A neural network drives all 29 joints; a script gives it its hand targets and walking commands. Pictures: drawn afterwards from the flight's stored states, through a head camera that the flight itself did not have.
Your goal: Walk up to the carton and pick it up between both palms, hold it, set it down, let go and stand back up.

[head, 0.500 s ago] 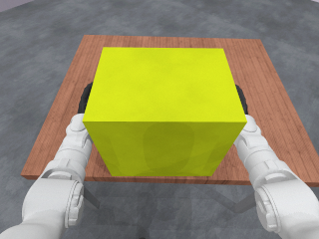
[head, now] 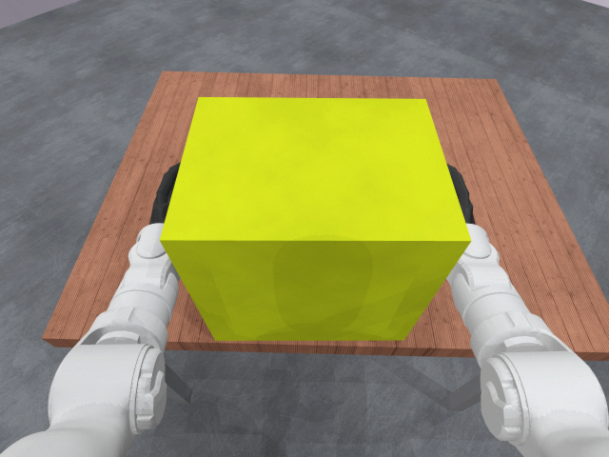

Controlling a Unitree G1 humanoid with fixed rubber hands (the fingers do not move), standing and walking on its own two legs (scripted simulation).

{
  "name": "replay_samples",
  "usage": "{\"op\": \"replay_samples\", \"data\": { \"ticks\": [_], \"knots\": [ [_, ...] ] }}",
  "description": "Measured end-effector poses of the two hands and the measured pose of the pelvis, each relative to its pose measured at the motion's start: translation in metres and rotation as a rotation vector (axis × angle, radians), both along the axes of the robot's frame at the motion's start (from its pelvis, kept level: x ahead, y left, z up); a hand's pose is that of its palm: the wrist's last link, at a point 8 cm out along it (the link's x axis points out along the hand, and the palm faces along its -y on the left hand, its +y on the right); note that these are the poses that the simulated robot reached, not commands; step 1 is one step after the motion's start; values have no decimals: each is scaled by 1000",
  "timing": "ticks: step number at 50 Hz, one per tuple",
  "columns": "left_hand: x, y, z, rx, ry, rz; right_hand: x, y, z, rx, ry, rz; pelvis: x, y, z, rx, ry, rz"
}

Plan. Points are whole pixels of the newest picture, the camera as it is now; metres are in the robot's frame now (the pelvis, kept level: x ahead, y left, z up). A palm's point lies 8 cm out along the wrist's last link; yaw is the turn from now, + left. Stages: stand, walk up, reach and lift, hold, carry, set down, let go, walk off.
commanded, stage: reach and lift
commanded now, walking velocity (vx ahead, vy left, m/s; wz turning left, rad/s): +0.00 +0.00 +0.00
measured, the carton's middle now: (311, 230) +0.43 +0.04 +0.03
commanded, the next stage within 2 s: none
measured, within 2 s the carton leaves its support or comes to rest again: leaves its support in 1.00 s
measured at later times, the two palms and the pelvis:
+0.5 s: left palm (168, 221) +0.40 +0.24 +0.06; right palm (458, 223) +0.42 -0.15 +0.07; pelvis +0.01 +0.00 +0.01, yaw +0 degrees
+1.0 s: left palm (167, 223) +0.40 +0.24 +0.06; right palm (460, 223) +0.42 -0.16 +0.07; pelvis +0.01 +0.00 +0.01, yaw +0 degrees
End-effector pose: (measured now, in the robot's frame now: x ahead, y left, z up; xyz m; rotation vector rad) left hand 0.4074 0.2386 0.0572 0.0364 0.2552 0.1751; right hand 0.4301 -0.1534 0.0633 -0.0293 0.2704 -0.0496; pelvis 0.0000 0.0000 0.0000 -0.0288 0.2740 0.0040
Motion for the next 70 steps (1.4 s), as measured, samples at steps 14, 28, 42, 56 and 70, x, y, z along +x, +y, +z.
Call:
{"op": "replay_samples", "data": {
  "ticks": [14,28,42,56,70],
  "knots": [
    [-6,-1,4,14,-35,-17,-9,-1,6,-56,-43,13,9,2,9,16,-91,10],
    [-3,-2,2,12,-22,-16,-7,-2,4,-61,-33,15,15,3,11,16,-86,1],
    [-6,-2,2,2,-23,-6,-7,-2,4,-53,-35,22,11,1,11,14,-60,-11],
    [-12,-8,14,-14,-120,-19,-20,-8,20,-162,-145,21,1,5,11,6,-43,-12],
    [-19,-11,9,-22,-101,-26,-34,-10,23,-171,-126,10,-15,10,9,7,-39,-46]
  ]
}}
